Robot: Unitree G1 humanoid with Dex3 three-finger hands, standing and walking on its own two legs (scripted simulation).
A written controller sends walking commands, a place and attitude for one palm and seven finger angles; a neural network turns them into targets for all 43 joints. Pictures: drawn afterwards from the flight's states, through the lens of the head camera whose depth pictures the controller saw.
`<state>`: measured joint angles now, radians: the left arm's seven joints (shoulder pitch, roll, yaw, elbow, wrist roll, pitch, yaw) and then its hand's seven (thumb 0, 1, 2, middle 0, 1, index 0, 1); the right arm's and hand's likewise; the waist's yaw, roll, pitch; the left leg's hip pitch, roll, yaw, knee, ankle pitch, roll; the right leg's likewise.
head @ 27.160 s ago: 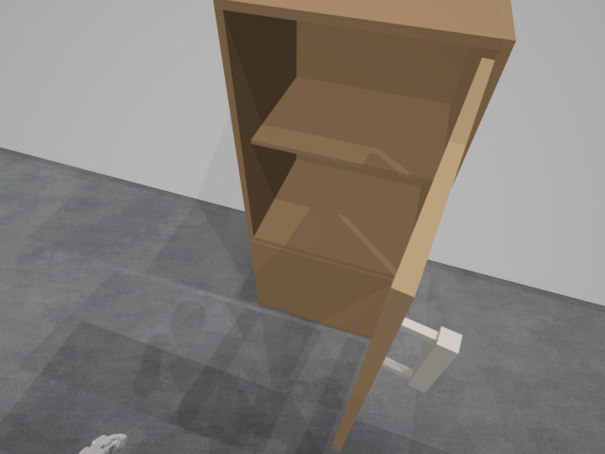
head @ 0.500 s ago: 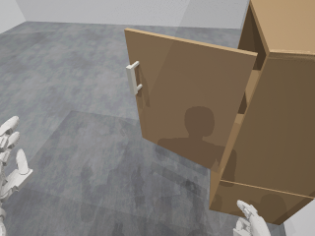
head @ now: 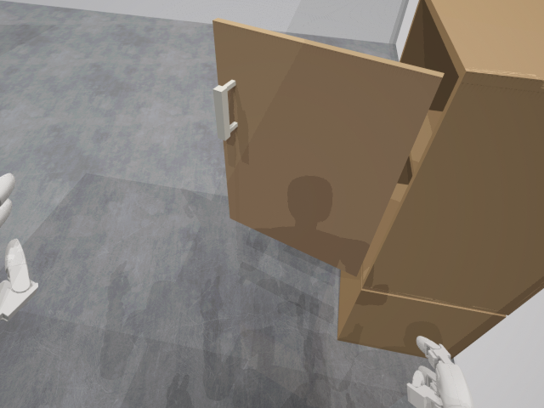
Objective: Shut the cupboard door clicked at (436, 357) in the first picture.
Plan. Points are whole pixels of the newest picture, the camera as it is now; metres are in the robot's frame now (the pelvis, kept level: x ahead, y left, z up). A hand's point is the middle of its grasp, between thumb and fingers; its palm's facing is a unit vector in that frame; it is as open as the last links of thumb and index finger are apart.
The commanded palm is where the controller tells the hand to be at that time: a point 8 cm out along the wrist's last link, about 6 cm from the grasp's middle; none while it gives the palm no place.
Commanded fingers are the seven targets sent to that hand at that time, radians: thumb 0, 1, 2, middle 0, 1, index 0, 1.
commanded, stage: step back with the hand held close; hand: left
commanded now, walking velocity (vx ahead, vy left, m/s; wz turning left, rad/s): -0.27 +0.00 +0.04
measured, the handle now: (227, 110) +0.69 +0.15 +0.08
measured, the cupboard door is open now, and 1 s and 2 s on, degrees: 72 72 72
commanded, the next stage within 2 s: stop stepping back and stand still in 0.76 s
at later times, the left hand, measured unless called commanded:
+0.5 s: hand out of the picture +0.11 +0.25 +0.17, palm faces +0.43 -0.75 -0.50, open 7.4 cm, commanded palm +0.04 +0.29 +0.19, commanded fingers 0.00 0.90 0.90 -0.20 -0.30 -0.20 -0.30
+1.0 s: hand out of the picture -0.02 +0.28 +0.19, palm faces +0.51 -0.73 -0.46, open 7.4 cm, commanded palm -0.07 +0.30 +0.19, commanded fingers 0.00 0.90 0.90 -0.20 -0.30 -0.20 -0.30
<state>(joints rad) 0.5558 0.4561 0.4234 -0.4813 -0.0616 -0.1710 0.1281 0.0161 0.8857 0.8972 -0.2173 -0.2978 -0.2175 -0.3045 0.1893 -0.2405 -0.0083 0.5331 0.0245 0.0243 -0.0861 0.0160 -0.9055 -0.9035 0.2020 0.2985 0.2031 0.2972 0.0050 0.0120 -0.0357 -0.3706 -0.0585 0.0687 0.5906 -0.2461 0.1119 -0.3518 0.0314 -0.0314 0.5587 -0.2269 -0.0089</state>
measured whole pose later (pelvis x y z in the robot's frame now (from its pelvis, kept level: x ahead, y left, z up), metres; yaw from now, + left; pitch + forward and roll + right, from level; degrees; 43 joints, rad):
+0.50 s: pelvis -0.09 -0.01 -0.01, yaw +2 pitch +0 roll -3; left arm 0.53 0.46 0.48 -0.54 -0.03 -0.26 0.11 0.02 0.88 0.90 -0.22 -0.30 -0.22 -0.30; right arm 0.19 -0.20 -0.01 0.58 0.00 -0.06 -0.05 0.02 -0.90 -0.90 0.21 0.30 0.21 0.30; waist -0.01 0.01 0.02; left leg -0.51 -0.02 0.05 0.65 -0.15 0.10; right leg -0.39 0.09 0.04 0.66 -0.27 -0.01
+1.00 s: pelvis -0.20 +0.00 -0.01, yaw +2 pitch +2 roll -1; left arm 0.56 0.44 0.50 -0.57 -0.05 -0.21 0.15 0.02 0.89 0.90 -0.21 -0.30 -0.21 -0.30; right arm 0.24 -0.14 0.01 0.62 0.01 -0.11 -0.04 0.02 -0.90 -0.90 0.20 0.30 0.21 0.30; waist 0.02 -0.03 -0.04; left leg -0.46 0.09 0.04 0.68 -0.26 -0.02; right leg -0.32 0.06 -0.01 0.62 -0.38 -0.01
